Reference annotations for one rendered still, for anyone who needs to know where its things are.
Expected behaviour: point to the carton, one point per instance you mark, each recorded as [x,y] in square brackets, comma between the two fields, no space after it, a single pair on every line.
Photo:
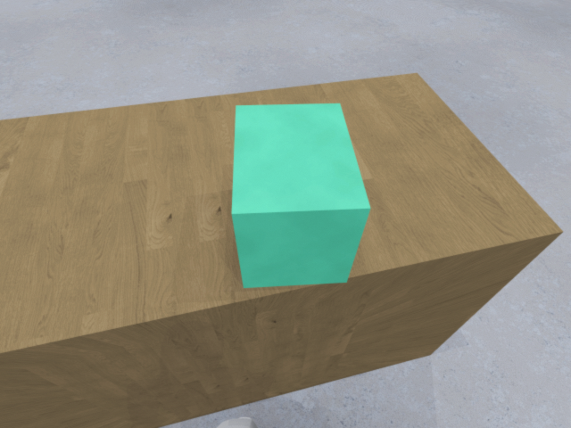
[299,205]

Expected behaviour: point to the pedestal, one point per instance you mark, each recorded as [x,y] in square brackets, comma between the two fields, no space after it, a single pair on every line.
[121,296]

